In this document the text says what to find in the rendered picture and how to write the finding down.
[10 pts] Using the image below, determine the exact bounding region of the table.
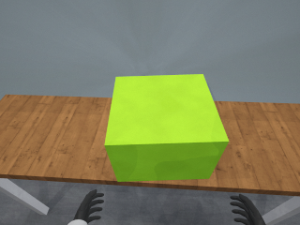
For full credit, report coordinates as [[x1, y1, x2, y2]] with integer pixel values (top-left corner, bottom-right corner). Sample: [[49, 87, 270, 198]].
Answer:
[[0, 94, 300, 225]]

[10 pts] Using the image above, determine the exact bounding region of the robot right hand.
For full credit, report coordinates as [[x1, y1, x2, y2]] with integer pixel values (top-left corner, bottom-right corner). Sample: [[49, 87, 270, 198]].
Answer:
[[230, 194, 266, 225]]

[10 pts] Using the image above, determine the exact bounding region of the carton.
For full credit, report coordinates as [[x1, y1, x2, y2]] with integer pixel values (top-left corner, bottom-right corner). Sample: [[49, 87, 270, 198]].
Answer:
[[104, 74, 229, 182]]

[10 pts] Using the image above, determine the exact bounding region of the robot left hand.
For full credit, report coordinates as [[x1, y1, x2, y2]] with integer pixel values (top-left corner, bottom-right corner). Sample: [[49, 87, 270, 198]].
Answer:
[[73, 189, 104, 224]]

